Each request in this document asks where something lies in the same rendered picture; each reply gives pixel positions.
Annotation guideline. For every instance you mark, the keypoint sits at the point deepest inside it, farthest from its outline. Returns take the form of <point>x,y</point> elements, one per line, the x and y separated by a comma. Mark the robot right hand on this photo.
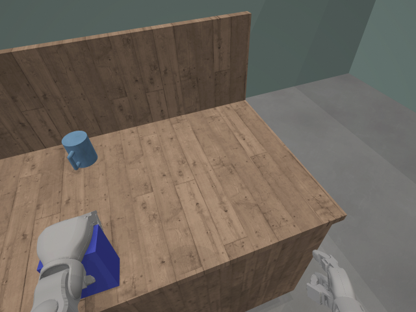
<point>324,290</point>

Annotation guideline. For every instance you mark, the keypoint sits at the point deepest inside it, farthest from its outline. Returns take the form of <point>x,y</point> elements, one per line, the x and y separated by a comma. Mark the left robot forearm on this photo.
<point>59,286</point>

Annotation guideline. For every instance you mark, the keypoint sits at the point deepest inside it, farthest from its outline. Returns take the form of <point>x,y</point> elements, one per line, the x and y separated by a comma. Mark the table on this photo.
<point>207,209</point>

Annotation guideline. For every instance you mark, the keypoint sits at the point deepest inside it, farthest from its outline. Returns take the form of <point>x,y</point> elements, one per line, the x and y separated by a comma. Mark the robot left hand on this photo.
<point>68,239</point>

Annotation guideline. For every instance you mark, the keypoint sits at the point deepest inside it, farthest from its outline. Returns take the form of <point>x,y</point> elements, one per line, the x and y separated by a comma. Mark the sponge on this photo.
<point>100,261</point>

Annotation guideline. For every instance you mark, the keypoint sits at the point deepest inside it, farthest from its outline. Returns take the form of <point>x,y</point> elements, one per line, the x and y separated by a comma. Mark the right robot forearm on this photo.
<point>346,304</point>

